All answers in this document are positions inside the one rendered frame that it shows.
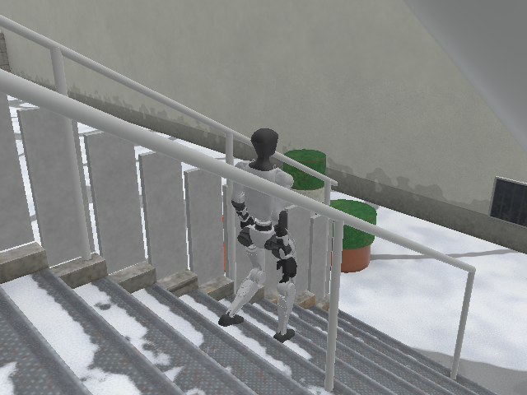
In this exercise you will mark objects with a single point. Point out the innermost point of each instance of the right robot hand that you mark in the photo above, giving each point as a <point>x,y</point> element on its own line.
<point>288,268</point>

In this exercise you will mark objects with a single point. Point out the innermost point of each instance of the left robot thigh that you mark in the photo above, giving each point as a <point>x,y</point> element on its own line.
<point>256,255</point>

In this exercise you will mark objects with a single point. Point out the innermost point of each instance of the robot right foot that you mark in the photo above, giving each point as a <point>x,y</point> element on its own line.
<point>282,338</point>

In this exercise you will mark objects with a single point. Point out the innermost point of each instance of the robot left forearm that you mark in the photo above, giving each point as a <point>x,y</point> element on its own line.
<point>241,210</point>

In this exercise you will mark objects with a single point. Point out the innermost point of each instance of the robot right forearm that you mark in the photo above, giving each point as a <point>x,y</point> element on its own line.
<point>282,237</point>

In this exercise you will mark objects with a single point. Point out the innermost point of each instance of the left robot hand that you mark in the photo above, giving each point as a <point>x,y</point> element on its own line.
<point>250,221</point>

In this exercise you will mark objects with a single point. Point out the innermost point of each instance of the right robot upper arm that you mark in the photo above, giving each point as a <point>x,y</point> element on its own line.
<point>286,180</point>

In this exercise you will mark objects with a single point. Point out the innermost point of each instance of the left robot upper arm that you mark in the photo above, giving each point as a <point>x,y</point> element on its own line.
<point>237,194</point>

